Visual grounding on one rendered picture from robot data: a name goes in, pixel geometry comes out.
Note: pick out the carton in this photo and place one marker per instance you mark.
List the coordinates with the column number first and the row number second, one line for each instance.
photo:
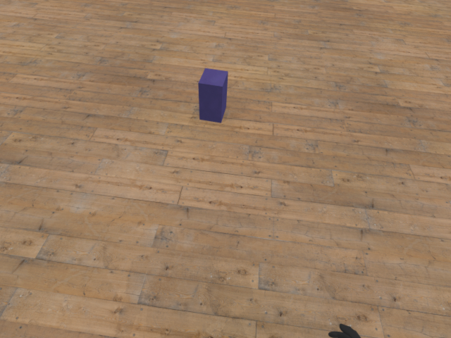
column 212, row 95

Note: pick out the right robot hand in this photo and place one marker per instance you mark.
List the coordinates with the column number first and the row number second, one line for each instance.
column 347, row 332

